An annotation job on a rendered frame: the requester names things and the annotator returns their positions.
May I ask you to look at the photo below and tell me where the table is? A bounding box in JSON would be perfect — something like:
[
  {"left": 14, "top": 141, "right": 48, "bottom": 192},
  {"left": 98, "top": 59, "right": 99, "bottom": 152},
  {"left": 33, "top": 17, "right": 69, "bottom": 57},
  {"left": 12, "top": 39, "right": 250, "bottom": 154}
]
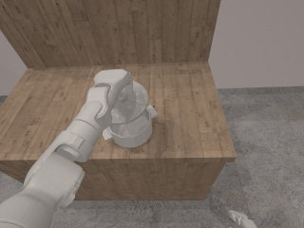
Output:
[{"left": 0, "top": 0, "right": 237, "bottom": 200}]

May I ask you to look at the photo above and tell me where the pot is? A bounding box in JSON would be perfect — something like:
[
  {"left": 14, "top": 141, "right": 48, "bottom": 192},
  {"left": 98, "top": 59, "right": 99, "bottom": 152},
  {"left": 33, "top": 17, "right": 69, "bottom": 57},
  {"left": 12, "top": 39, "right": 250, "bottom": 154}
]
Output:
[{"left": 102, "top": 105, "right": 158, "bottom": 148}]

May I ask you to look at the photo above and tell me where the knob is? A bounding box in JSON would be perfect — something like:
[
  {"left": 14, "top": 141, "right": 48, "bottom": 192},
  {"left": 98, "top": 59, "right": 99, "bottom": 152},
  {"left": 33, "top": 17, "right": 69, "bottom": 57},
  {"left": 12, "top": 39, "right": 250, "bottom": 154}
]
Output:
[{"left": 118, "top": 89, "right": 128, "bottom": 104}]

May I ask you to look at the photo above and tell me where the robot left upper arm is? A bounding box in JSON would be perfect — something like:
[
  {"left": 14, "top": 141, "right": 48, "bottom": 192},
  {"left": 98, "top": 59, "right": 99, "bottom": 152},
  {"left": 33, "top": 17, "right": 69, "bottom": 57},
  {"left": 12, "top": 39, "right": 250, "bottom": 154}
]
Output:
[{"left": 0, "top": 151, "right": 85, "bottom": 228}]

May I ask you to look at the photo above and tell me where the right robot hand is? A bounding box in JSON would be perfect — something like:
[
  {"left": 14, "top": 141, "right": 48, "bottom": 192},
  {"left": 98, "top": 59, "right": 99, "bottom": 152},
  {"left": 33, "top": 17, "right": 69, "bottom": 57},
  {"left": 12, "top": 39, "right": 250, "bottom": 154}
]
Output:
[{"left": 228, "top": 210, "right": 257, "bottom": 228}]

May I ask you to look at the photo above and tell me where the left robot forearm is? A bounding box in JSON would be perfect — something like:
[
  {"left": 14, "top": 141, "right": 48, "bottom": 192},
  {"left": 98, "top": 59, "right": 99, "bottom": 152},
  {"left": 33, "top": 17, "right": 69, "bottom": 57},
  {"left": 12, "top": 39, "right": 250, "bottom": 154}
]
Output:
[{"left": 23, "top": 81, "right": 119, "bottom": 189}]

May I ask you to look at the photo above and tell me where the left robot hand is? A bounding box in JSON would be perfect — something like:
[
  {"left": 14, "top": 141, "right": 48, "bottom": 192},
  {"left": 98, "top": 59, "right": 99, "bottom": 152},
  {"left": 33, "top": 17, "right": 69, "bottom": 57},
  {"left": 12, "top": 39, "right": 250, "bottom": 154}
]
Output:
[{"left": 94, "top": 69, "right": 134, "bottom": 109}]

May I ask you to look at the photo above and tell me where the lid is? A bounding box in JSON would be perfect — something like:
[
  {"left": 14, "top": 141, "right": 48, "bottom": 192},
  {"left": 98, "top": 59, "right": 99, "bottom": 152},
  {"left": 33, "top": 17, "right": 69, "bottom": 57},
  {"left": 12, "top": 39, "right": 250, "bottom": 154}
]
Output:
[{"left": 111, "top": 81, "right": 148, "bottom": 125}]

